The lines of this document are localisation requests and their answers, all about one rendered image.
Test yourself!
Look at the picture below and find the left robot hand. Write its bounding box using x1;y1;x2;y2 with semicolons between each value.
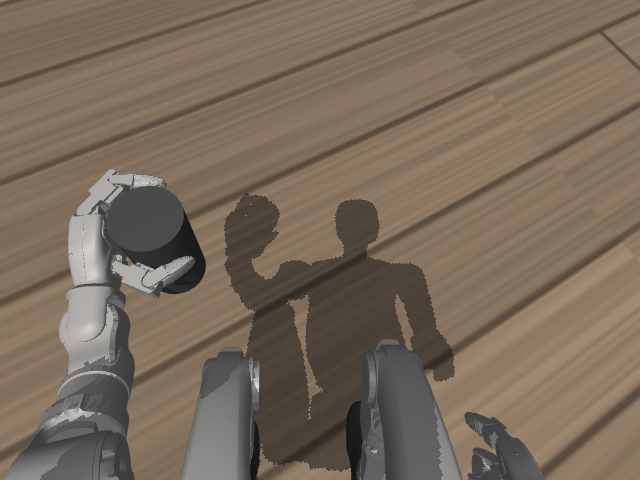
68;169;195;299

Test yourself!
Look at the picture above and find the can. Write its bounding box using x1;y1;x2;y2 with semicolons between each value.
106;186;206;294

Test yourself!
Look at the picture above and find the right robot hand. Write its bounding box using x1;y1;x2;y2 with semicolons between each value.
465;412;545;480

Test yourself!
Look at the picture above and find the left robot arm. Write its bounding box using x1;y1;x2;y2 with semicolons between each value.
5;284;135;480

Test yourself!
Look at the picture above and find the right robot foot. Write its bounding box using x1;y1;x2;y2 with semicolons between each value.
346;401;363;480

